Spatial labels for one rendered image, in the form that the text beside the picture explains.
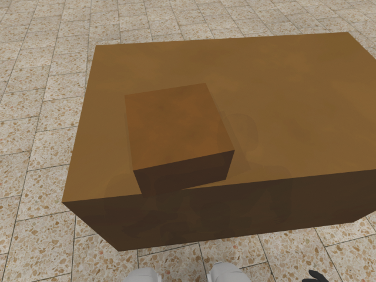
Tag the pedestal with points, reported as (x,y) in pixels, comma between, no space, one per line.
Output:
(300,111)

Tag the robot thigh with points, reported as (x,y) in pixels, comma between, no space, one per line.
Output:
(146,274)
(226,272)

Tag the right robot hand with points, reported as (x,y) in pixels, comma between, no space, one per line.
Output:
(319,277)

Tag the carton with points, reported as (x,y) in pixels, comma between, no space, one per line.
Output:
(177,139)

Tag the right robot thigh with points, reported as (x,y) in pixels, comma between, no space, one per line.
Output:
(226,272)

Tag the left robot thigh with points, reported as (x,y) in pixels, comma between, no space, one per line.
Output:
(146,274)

